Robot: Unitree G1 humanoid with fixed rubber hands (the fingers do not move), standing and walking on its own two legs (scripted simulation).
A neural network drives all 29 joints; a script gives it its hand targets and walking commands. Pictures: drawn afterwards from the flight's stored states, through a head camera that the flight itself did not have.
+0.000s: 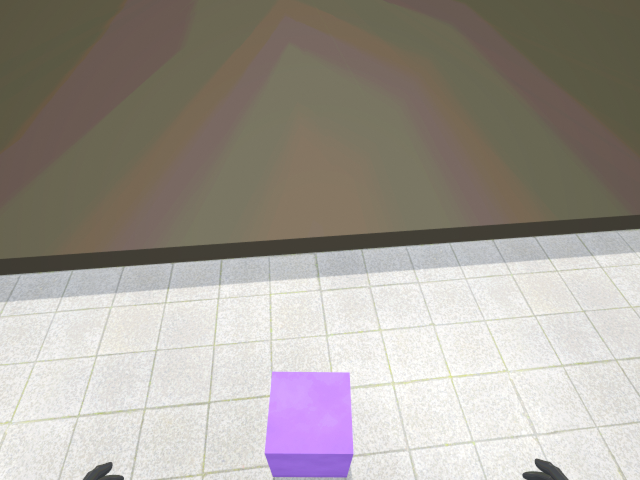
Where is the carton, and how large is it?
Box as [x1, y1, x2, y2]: [265, 372, 353, 477]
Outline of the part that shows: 272,372 265,443 265,455 272,475 346,477 353,453 349,372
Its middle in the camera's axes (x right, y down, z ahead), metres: -0.03 +0.50 +1.06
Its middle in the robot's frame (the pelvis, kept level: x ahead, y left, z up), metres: +0.39 +0.03 -0.66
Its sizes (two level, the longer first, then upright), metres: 0.210 0.200 0.250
